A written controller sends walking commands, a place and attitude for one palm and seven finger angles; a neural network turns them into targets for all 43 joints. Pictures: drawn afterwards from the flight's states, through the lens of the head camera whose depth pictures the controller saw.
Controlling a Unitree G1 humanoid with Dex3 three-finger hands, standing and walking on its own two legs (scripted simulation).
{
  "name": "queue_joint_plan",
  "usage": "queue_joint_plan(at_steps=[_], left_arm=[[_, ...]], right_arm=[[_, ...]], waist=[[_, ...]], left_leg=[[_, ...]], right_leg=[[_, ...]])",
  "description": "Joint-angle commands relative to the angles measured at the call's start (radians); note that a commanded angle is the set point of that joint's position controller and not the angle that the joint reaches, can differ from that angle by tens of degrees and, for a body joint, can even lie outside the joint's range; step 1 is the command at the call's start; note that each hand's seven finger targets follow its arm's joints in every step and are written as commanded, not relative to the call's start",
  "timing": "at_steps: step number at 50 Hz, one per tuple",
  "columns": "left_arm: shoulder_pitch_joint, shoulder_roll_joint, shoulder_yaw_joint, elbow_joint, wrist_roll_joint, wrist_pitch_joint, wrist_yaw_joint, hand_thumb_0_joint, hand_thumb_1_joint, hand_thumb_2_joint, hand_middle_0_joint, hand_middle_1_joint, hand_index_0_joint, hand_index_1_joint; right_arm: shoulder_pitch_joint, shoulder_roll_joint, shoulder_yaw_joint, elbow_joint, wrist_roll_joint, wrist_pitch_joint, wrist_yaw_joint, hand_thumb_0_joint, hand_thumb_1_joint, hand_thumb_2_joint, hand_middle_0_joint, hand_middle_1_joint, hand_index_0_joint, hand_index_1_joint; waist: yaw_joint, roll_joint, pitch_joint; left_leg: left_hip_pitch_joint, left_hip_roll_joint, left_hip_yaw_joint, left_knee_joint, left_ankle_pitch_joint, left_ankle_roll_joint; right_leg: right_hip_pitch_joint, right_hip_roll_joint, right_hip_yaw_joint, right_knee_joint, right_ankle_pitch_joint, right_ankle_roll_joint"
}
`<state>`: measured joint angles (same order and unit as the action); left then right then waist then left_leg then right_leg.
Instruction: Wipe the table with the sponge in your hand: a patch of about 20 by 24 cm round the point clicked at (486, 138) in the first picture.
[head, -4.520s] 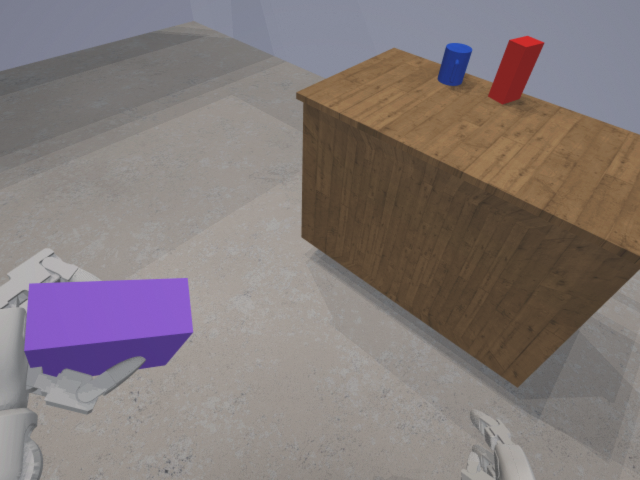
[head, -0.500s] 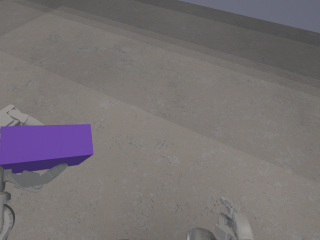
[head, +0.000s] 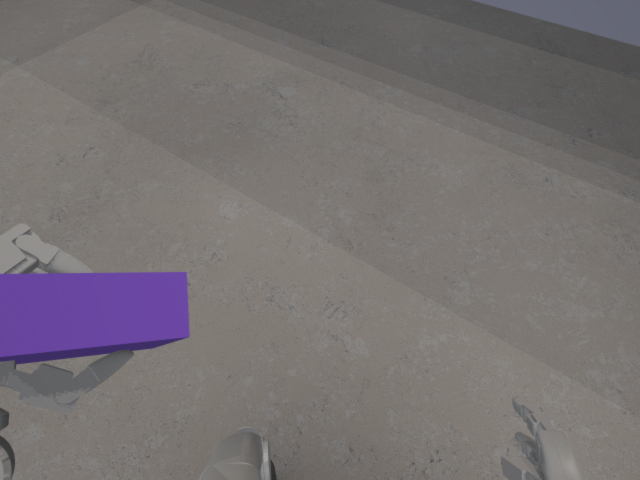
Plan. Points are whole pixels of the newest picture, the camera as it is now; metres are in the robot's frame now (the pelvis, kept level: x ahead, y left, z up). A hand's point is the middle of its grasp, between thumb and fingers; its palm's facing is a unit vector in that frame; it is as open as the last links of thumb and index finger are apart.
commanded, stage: walk to a spot facing it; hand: left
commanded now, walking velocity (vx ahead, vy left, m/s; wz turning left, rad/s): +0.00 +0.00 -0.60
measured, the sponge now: (119, 318) +0.23 +0.19 +0.16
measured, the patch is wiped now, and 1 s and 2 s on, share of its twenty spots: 0.00 0.00 0.00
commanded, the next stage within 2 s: turn to face it in 0.66 s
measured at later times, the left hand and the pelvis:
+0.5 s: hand (205, 230) +0.32 +0.13 +0.17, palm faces +0.20 -0.81 -0.55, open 9.7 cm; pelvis +0.05 -0.05 -0.03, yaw -13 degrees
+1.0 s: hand (240, 248) +0.30 +0.09 +0.17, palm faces -0.01 -0.90 -0.43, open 9.7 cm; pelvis +0.00 -0.03 -0.01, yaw -29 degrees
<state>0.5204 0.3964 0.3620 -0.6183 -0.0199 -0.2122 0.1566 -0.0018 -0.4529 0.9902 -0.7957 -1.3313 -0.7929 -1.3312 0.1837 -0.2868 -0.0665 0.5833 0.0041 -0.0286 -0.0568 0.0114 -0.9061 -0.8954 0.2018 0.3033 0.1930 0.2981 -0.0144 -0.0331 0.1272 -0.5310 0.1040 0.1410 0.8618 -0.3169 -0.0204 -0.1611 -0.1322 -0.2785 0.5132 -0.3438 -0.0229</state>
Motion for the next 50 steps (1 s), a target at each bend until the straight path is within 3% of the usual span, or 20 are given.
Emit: queue_joint_plan(at_steps=[1, 3, 4, 5, 6, 7, 9, 12, 15, 20, 21, 22, 23, 24, 29, 34, 43, 47, 49, 50], left_arm=[[0.017, 0.161, 0.193, -0.193, -0.026, -0.060, 0.056, 0.000, 0.100, 1.300, -1.200, -1.600, -1.200, -1.600], [-0.050, 0.159, 0.178, -0.202, -0.023, -0.070, 0.059, 0.000, 0.100, 1.300, -1.200, -1.600, -1.200, -1.600], [-0.066, 0.142, 0.150, -0.195, -0.021, -0.076, 0.056, 0.000, 0.100, 1.300, -1.200, -1.600, -1.200, -1.600], [-0.095, 0.148, 0.148, -0.194, -0.025, -0.082, 0.055, 0.000, 0.100, 1.300, -1.200, -1.600, -1.200, -1.600], [-0.136, 0.172, 0.145, -0.147, -0.016, -0.086, 0.054, 0.000, 0.100, 1.300, -1.200, -1.600, -1.200, -1.600], [-0.124, 0.167, 0.139, -0.045, -0.008, -0.074, 0.043, 0.000, 0.100, 1.300, -1.200, -1.600, -1.200, -1.600], [-0.213, 0.178, 0.133, -0.138, -0.010, -0.076, 0.026, 0.000, 0.100, 1.300, -1.200, -1.600, -1.200, -1.600], [-0.183, 0.128, 0.084, -0.260, -0.010, -0.070, 0.009, 0.000, 0.100, 1.300, -1.200, -1.600, -1.200, -1.600], [-0.149, 0.142, 0.104, -0.268, -0.013, -0.060, 0.005, 0.000, 0.100, 1.300, -1.200, -1.600, -1.200, -1.600], [-0.091, 0.150, 0.155, -0.121, -0.026, -0.045, -0.006, 0.000, 0.100, 1.300, -1.200, -1.600, -1.200, -1.600], [-0.111, 0.158, 0.159, -0.096, -0.023, -0.042, -0.008, 0.000, 0.100, 1.300, -1.200, -1.600, -1.200, -1.600], [-0.147, 0.189, 0.169, -0.085, -0.016, -0.042, -0.005, 0.000, 0.100, 1.300, -1.200, -1.600, -1.200, -1.600], [-0.137, 0.224, 0.210, -0.068, -0.023, -0.034, 0.003, 0.000, 0.100, 1.300, -1.200, -1.600, -1.200, -1.600], [-0.119, 0.185, 0.199, -0.034, -0.035, -0.012, 0.004, 0.000, 0.100, 1.300, -1.200, -1.600, -1.200, -1.600], [-0.047, 0.189, 0.206, -0.169, -0.041, -0.044, 0.023, 0.000, 0.100, 1.300, -1.200, -1.600, -1.200, -1.600], [0.019, 0.209, 0.221, -0.220, -0.051, -0.056, 0.032, 0.000, 0.100, 1.300, -1.200, -1.600, -1.200, -1.600], [0.010, 0.178, 0.197, -0.096, -0.044, -0.029, 0.014, 0.000, 0.100, 1.300, -1.200, -1.600, -1.200, -1.600], [-0.086, 0.149, 0.130, -0.123, -0.034, -0.031, -0.005, 0.000, 0.100, 1.300, -1.200, -1.600, -1.200, -1.600], [-0.172, 0.164, 0.130, -0.200, -0.018, -0.050, -0.013, 0.000, 0.100, 1.300, -1.200, -1.600, -1.200, -1.600], [-0.181, 0.183, 0.140, -0.174, 0.004, -0.049, -0.005, 0.000, 0.100, 1.300, -1.200, -1.600, -1.200, -1.600]], right_arm=[[-0.052, 0.013, 0.013, -0.171, -0.002, -0.041, -0.009, 0.000, -0.900, -0.900, 0.200, 0.300, 0.200, 0.300], [-0.030, -0.012, -0.003, -0.171, -0.001, -0.035, -0.029, 0.000, -0.900, -0.900, 0.200, 0.300, 0.200, 0.300], [-0.026, -0.030, -0.009, -0.175, 0.006, -0.035, -0.034, 0.000, -0.900, -0.900, 0.200, 0.300, 0.200, 0.300], [-0.024, -0.053, -0.015, -0.173, 0.006, -0.037, -0.030, 0.000, -0.900, -0.900, 0.200, 0.300, 0.200, 0.300], [-0.022, -0.055, -0.006, -0.176, 0.006, -0.039, -0.020, 0.000, -0.900, -0.900, 0.200, 0.300, 0.200, 0.300], [-0.046, -0.048, 0.003, -0.165, -0.002, -0.037, -0.013, 0.000, -0.900, -0.900, 0.200, 0.300, 0.200, 0.300], [-0.055, -0.046, -0.003, -0.149, 0.001, -0.049, -0.005, 0.000, -0.900, -0.900, 0.200, 0.300, 0.200, 0.300], [-0.059, -0.039, 0.005, -0.165, 0.002, -0.084, 0.032, 0.000, -0.900, -0.900, 0.200, 0.300, 0.200, 0.300], [-0.071, -0.029, 0.019, -0.186, 0.001, -0.111, 0.048, 0.000, -0.900, -0.900, 0.200, 0.300, 0.200, 0.300], [-0.032, -0.021, 0.010, -0.181, 0.007, -0.108, 0.049, 0.000, -0.900, -0.900, 0.200, 0.300, 0.200, 0.300], [-0.021, -0.012, 0.009, -0.176, 0.010, -0.104, 0.047, 0.000, -0.900, -0.900, 0.200, 0.300, 0.200, 0.300], [-0.028, 0.013, 0.014, -0.181, 0.010, -0.097, 0.042, 0.000, -0.900, -0.900, 0.200, 0.300, 0.200, 0.300], [-0.075, 0.029, 0.031, -0.197, 0.000, -0.097, 0.034, 0.000, -0.900, -0.900, 0.200, 0.300, 0.200, 0.300], [-0.093, 0.025, 0.030, -0.182, 0.006, -0.092, 0.030, 0.000, -0.900, -0.900, 0.200, 0.300, 0.200, 0.300], [-0.131, 0.024, 0.049, -0.153, 0.005, -0.027, 0.040, 0.000, -0.900, -0.900, 0.200, 0.300, 0.200, 0.300], [-0.124, -0.029, 0.008, -0.161, 0.003, -0.006, 0.043, 0.000, -0.900, -0.900, 0.200, 0.300, 0.200, 0.300], [-0.081, -0.042, 0.012, -0.193, 0.014, 0.027, 0.046, 0.000, -0.900, -0.900, 0.200, 0.300, 0.200, 0.300], [-0.046, -0.052, 0.021, -0.200, 0.008, 0.037, 0.040, 0.000, -0.900, -0.900, 0.200, 0.300, 0.200, 0.300], [-0.079, -0.070, 0.017, -0.224, -0.002, 0.023, 0.026, 0.000, -0.900, -0.900, 0.200, 0.300, 0.200, 0.300], [-0.078, -0.033, 0.024, -0.215, 0.000, 0.012, 0.020, 0.000, -0.900, -0.900, 0.200, 0.300, 0.200, 0.300]], waist=[[0.035, -0.079, -0.261], [0.005, -0.004, -0.333], [-0.002, 0.115, -0.363], [0.007, 0.269, -0.380], [0.014, 0.259, -0.358], [0.007, 0.223, -0.291], [0.015, 0.261, -0.269], [0.028, 0.321, -0.261], [0.029, 0.350, -0.235], [0.043, 0.204, -0.245], [0.038, 0.089, -0.249], [0.033, -0.153, -0.238], [0.044, -0.321, -0.252], [0.043, -0.294, -0.288], [0.030, -0.057, -0.362], [0.036, -0.007, -0.354], [0.052, -0.086, -0.296], [0.030, -0.005, -0.257], [0.047, 0.302, -0.179], [0.055, 0.312, -0.170]], left_leg=[[0.168, -0.074, 0.101, -0.295, 0.140, -0.008], [0.403, -0.064, 0.103, -0.425, 0.299, -0.004], [0.545, 0.045, -0.021, -0.426, 0.458, 0.029], [0.691, 0.273, -0.295, -0.401, 0.790, 0.157], [0.664, 0.381, -0.417, -0.437, 0.893, 0.235], [0.577, 0.397, -0.384, -0.473, 0.758, 0.241], [0.544, 0.369, -0.262, -0.461, 0.683, 0.218], [0.424, 0.290, -0.041, -0.470, 0.585, 0.135], [0.327, 0.298, 0.014, -0.493, 0.440, 0.103], [0.317, 0.278, 0.076, -0.275, 0.248, 0.027], [0.302, 0.213, 0.106, -0.133, 0.167, -0.003], [0.160, 0.095, 0.109, 0.065, -0.106, -0.043], [-0.046, -0.020, 0.022, 0.268, -0.399, -0.071], [-0.049, -0.002, -0.093, 0.374, -0.341, -0.075], [-0.095, -0.018, -0.146, 0.429, -0.140, -0.085], [-0.035, -0.034, -0.152, 0.262, -0.109, -0.076], [0.173, -0.071, -0.120, -0.150, -0.161, -0.038], [0.427, -0.017, -0.117, -0.465, -0.097, 0.012], [0.418, 0.296, -0.377, -0.626, -0.075, 0.140], [0.319, 0.378, -0.373, -0.627, 0.016, 0.187]], right_leg=[[0.151, -0.142, 0.155, -0.020, 0.735, -0.079], [0.084, -0.080, 0.144, 0.148, 0.665, -0.023], [-0.027, -0.033, 0.125, 0.282, 0.445, 0.011], [-0.276, 0.055, 0.153, 0.458, -0.092, 0.038], [-0.375, 0.102, 0.236, 0.623, -0.357, 0.036], [-0.413, 0.084, 0.277, 0.693, -0.304, 0.035], [-0.435, 0.026, 0.283, 0.628, -0.216, 0.051], [-0.311, 0.035, 0.210, 0.449, -0.061, 0.065], [-0.220, 0.056, 0.150, 0.343, -0.009, 0.080], [-0.102, 0.091, 0.119, 0.098, 0.101, 0.081], [-0.075, 0.066, 0.177, 0.005, 0.241, 0.059], [-0.012, -0.053, 0.410, -0.065, 0.587, -0.011], [0.066, -0.206, 0.683, -0.099, 0.934, -0.111], [0.069, -0.232, 0.713, -0.095, 0.969, -0.122], [0.201, -0.130, 0.518, -0.036, 0.833, -0.122], [0.144, -0.120, 0.579, -0.099, 0.646, -0.132], [-0.062, -0.077, 0.694, -0.216, 0.201, -0.129], [-0.277, 0.033, 0.633, -0.161, -0.018, -0.032], [-0.446, 0.197, 0.416, 0.272, -0.109, 0.040], [-0.427, 0.175, 0.330, 0.544, -0.111, 0.063]])
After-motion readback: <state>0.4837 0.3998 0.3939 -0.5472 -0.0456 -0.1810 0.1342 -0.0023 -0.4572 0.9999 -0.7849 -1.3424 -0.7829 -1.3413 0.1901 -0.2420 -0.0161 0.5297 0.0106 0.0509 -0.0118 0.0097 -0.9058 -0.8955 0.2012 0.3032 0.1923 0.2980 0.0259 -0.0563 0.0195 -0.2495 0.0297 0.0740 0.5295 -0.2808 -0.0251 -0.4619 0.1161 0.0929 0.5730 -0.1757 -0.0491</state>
